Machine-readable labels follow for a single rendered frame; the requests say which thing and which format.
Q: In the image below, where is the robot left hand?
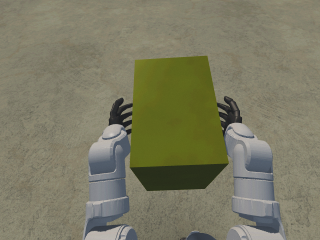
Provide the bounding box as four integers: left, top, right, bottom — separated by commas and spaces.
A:
108, 97, 133, 135

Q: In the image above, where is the robot left upper arm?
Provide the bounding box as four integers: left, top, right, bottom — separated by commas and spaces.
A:
85, 224, 138, 240

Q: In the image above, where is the robot right upper arm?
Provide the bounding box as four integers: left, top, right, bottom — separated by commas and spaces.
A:
226, 224, 284, 240

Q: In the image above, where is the right robot forearm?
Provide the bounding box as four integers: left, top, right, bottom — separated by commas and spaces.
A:
223, 122, 287, 240

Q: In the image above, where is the left robot forearm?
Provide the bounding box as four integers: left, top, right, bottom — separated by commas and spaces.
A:
82, 124, 131, 240

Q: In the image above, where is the carton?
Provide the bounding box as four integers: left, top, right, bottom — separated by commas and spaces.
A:
129, 55, 229, 191

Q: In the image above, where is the robot right hand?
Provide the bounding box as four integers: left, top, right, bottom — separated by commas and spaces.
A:
217, 96, 242, 137

